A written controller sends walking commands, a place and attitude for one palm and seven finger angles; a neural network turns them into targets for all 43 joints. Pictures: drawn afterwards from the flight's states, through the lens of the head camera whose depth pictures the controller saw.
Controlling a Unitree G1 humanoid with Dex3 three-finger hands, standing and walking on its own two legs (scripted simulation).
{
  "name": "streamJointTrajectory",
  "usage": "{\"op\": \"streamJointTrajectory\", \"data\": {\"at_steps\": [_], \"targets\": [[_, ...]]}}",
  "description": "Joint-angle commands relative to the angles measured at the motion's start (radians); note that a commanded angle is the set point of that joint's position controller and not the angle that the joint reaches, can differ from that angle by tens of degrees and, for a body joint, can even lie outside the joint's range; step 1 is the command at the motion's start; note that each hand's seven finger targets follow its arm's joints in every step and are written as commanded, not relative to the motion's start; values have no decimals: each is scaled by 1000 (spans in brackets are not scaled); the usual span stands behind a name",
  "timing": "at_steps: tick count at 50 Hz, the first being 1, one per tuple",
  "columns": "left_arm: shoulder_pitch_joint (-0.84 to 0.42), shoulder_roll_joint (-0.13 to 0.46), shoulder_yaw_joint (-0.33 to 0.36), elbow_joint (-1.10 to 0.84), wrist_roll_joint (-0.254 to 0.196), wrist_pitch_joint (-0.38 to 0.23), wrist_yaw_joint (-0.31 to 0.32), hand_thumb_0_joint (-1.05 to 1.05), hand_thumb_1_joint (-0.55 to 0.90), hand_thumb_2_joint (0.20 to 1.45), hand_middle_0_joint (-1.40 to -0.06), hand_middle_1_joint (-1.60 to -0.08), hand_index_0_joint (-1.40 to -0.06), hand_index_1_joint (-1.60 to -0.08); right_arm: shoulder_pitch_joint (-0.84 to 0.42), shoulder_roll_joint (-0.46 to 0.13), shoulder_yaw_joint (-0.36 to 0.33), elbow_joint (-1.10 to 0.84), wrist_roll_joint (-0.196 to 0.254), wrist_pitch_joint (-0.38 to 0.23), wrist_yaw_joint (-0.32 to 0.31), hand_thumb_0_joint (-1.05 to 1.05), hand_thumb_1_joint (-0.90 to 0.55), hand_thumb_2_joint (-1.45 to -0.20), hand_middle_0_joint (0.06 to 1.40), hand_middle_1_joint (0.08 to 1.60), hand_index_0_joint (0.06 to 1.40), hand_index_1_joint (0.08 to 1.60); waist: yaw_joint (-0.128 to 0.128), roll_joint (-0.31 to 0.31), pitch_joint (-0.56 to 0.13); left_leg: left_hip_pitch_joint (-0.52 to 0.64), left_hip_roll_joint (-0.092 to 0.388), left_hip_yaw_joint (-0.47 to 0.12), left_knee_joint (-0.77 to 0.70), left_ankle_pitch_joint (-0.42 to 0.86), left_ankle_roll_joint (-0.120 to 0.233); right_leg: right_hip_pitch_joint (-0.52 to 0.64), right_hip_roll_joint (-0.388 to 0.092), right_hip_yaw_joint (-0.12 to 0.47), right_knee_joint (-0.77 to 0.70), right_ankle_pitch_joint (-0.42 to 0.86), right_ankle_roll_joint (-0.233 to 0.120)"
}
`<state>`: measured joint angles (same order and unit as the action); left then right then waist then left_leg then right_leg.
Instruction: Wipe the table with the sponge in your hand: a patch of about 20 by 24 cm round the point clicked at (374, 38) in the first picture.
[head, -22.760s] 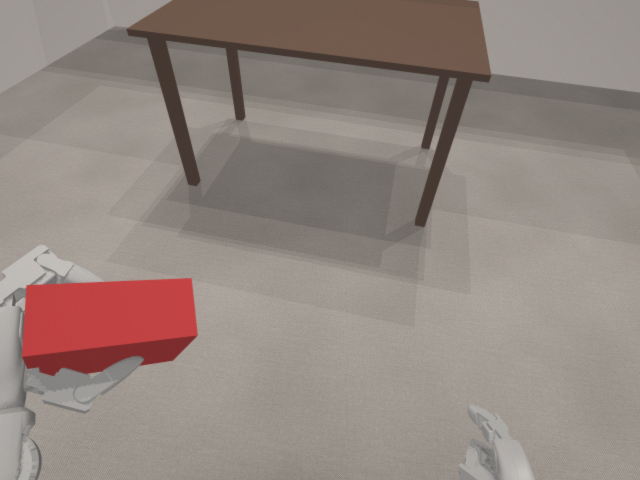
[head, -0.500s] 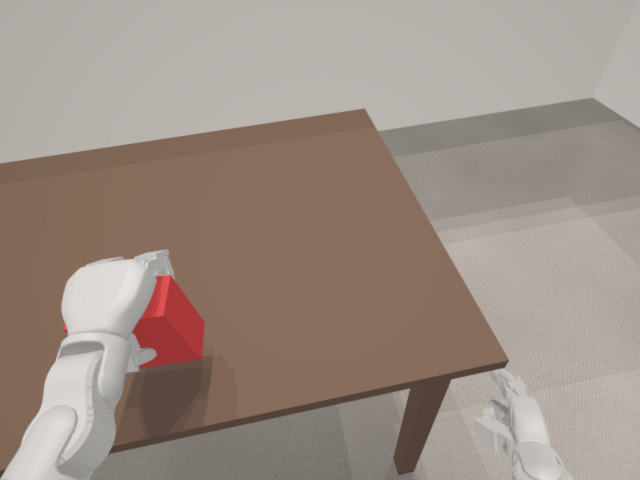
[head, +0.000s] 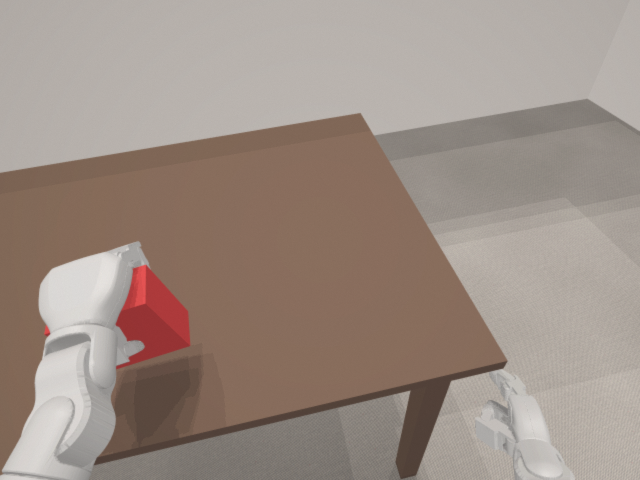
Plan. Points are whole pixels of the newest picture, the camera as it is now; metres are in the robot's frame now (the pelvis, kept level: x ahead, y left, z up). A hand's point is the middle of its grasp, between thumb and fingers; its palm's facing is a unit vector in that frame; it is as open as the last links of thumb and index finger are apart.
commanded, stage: lower the sponge onto the table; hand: left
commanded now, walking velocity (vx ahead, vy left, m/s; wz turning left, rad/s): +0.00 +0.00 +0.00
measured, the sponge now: (134, 328) +0.25 +0.30 +0.06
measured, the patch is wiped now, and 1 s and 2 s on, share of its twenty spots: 0.00 0.00 0.05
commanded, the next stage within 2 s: wipe forward along the first lane in 1.34 s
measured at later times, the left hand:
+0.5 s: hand (128, 337) +0.23 +0.29 +0.07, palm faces -0.03 -0.11 -0.99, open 9.8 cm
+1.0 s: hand (142, 343) +0.24 +0.28 +0.05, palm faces -0.05 -0.08 -1.00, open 9.8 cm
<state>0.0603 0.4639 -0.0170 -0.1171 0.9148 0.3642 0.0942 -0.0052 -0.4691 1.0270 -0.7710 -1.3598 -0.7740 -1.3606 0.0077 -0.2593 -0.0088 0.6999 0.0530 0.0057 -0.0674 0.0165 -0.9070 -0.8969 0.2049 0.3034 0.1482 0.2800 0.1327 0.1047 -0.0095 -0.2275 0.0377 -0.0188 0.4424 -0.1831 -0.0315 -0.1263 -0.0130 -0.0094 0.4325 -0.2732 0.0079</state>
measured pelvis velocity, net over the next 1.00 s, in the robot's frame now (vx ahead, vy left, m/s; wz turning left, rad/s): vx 0.00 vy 0.01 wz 0.01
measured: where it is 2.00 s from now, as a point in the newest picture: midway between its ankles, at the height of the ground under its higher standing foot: outside the picture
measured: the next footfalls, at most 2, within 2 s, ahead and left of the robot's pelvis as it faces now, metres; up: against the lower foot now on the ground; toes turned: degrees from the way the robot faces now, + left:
none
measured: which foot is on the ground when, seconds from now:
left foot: down 0.00-1.00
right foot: down 0.00-1.00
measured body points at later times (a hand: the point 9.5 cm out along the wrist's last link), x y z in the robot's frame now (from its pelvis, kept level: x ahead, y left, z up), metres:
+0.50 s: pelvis +0.00 -0.01 +0.00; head +0.00 -0.05 +0.45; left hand +0.23 +0.29 +0.13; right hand +0.26 -0.21 -0.08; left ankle +0.04 +0.14 -0.74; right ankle -0.02 -0.13 -0.74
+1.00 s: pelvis +0.00 +0.01 +0.00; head +0.01 -0.03 +0.45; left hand +0.23 +0.28 +0.11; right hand +0.25 -0.21 -0.08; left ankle +0.04 +0.14 -0.74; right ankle -0.02 -0.13 -0.74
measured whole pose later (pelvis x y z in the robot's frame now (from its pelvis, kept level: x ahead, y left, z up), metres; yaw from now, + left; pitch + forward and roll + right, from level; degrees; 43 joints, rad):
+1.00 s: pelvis +0.00 +0.01 +0.00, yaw +1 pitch +0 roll -1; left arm 0.12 0.44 -0.08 -0.06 0.97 0.28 0.04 -0.01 -0.47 1.03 -0.76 -1.37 -0.76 -1.37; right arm 0.04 -0.27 -0.02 0.68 0.04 -0.01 -0.07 0.02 -0.91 -0.90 0.20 0.30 0.17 0.28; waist 0.12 0.09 -0.01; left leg -0.28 0.02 -0.03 0.48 -0.20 -0.02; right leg -0.17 -0.02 -0.02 0.46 -0.29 0.02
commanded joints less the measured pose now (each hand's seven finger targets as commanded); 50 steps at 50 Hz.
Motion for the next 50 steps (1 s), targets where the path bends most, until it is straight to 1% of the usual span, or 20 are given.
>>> {"op": "streamJointTrajectory", "data": {"at_steps": [1, 3, 8, 12, 13, 16, 20, 23, 26, 27, 29, 31, 32, 33, 37, 40, 41, 44, 47, 50], "targets": [[-146, 103, -27, -134, -24, 78, -61, 0, 100, 1300, -1200, -1600, -1200, -1600, -238, -101, 1, -195, 16, -49, 4, 0, -900, -900, 200, 300, 200, 300, -14, -98, -121, 111, -50, -10, -50, 120, 56, -60, 13, -8, -79, 160, -45], [-183, 93, -61, -190, -1, 65, -97, 0, 100, 1300, -1200, -1600, -1200, -1600, -236, -92, 10, -209, 15, -57, -1, 0, -900, -900, 200, 300, 200, 300, -25, -75, -161, 123, -55, -7, -38, 110, 65, -57, 15, -6, -70, 145, -49], [-297, 288, 93, -354, 107, -59, -71, 0, 100, 1300, -1200, -1600, -1200, -1600, -181, -78, 5, -206, -27, -75, -19, 0, -900, -900, 200, 300, 200, 300, 2, -18, -284, 193, -59, -18, -4, 193, 71, -29, 23, 0, -53, 175, -68], [-242, 314, 205, -243, 98, -98, 14, 0, 100, 1300, -1200, -1600, -1200, -1600, -167, -87, -16, -175, -29, -70, -24, 0, -900, -900, 200, 300, 200, 300, 17, -22, -230, 213, -51, -17, -4, 224, 53, -49, 41, 56, -84, 217, -90], [-247, 250, 161, -235, 87, -95, 29, 0, 100, 1300, -1200, -1600, -1200, -1600, -161, -74, -15, -179, -24, -68, -20, 0, -900, -900, 200, 300, 200, 300, 9, -29, -242, 204, -46, -5, -1, 239, 51, -46, 28, 31, -68, 234, -80], [-184, 221, 156, -108, 41, -31, 39, 0, 100, 1300, -1200, -1600, -1200, -1600, -181, -93, -22, -159, -10, -52, -4, 0, -900, -900, 200, 300, 200, 300, 13, -72, -182, 163, -41, 4, -8, 225, 43, -50, 20, 29, -72, 259, -65], [-119, 135, 29, -88, 10, 47, -39, 0, 100, 1300, -1200, -1600, -1200, -1600, -224, -105, -6, -179, 5, -47, 7, 0, -900, -900, 200, 300, 200, 300, -11, -86, -140, 119, -54, 6, -18, 173, 55, -50, 11, 11, -70, 239, -47], [-168, 113, -38, -142, 20, 35, -101, 0, 100, 1300, -1200, -1600, -1200, -1600, -223, -98, 5, -198, 7, -51, 5, 0, -900, -900, 200, 300, 200, 300, -32, -63, -150, 121, -62, 4, -8, 141, 67, -68, 13, 5, -67, 203, -48], [-190, 185, 19, -214, 46, -56, -111, 0, 100, 1300, -1200, -1600, -1200, -1600, -173, -94, -6, -198, -14, -65, -4, 0, -900, -900, 200, 300, 200, 300, -27, -97, -215, 155, -63, -2, 17, 177, 77, -62, 15, 1, -56, 248, -47], [-202, 242, 77, -262, 53, -88, -99, 0, 100, 1300, -1200, -1600, -1200, -1600, -182, -94, -7, -200, -19, -73, -10, 0, -900, -900, 200, 300, 200, 300, -21, -70, -229, 175, -60, -9, 24, 178, 75, -61, 26, 28, -61, 243, -58], [-221, 273, 133, -235, 83, -151, -54, 0, 100, 1300, -1200, -1600, -1200, -1600, -132, -86, -16, -182, -34, -82, -26, 0, -900, -900, 200, 300, 200, 300, -15, -89, -236, 185, -58, -4, 36, 215, 71, -81, 24, 16, -55, 260, -61], [-242, 246, 142, -200, 92, -185, -3, 0, 100, 1300, -1200, -1600, -1200, -1600, -120, -85, -30, -170, -36, -80, -30, 0, -900, -900, 200, 300, 200, 300, -14, -55, -218, 193, -50, -2, 31, 222, 61, -104, 28, 23, -60, 255, -67], [-230, 268, 186, -193, 81, -181, 19, 0, 100, 1300, -1200, -1600, -1200, -1600, -133, -89, -31, -169, -31, -85, -31, 0, -900, -900, 200, 300, 200, 300, -9, -39, -216, 201, -48, -8, 23, 212, 57, -98, 39, 46, -68, 238, -80], [-212, 215, 153, -167, 74, -176, 35, 0, 100, 1300, -1200, -1600, -1200, -1600, -124, -82, -33, -169, -28, -85, -30, 0, -900, -900, 200, 300, 200, 300, -11, -49, -216, 188, -46, 0, 26, 220, 57, -101, 28, 20, -60, 245, -70], [-149, 195, 150, -38, 44, -84, 52, 0, 100, 1300, -1200, -1600, -1200, -1600, -172, -102, -31, -157, -8, -70, -15, 0, -900, -900, 200, 300, 200, 300, 1, -52, -170, 146, -45, 4, -3, 187, 47, -87, 28, 21, -64, 221, -67], [-155, 118, 33, -44, 37, -38, 14, 0, 100, 1300, -1200, -1600, -1200, -1600, -181, -102, -23, -170, -1, -65, -5, 0, -900, -900, 200, 300, 200, 300, -16, -54, -179, 122, -47, 6, -15, 169, 53, -77, 16, -14, -57, 206, -52], [-152, 146, 45, -43, 44, -29, 2, 0, 100, 1300, -1200, -1600, -1200, -1600, -178, -106, -25, -167, -3, -62, -2, 0, -900, -900, 200, 300, 200, 300, -13, -61, -187, 121, -49, 1, -10, 173, 55, -74, 17, -15, -51, 210, -52], [-155, 118, -7, -133, 54, -47, -32, 0, 100, 1300, -1200, -1600, -1200, -1600, -174, -92, -17, -193, -6, -70, 2, 0, -900, -900, 200, 300, 200, 300, -21, -36, -221, 135, -51, -5, -1, 178, 63, -77, 21, -24, -41, 201, -54], [-152, 202, 78, -181, 71, -95, -20, 0, 100, 1300, -1200, -1600, -1200, -1600, -160, -96, -25, -188, -18, -71, -3, 0, -900, -900, 200, 300, 200, 300, -12, -35, -239, 154, -49, -17, 13, 194, 64, -76, 35, -3, -41, 212, -66], [-106, 132, 52, -113, 64, -118, 4, 0, 100, 1300, -1200, -1600, -1200, -1600, -127, -92, -34, -177, -18, -72, -2, 0, -900, -900, 200, 300, 200, 300, -20, -80, -195, 139, -39, -12, 15, 196, 57, -116, 31, -22, -43, 209, -58]]}}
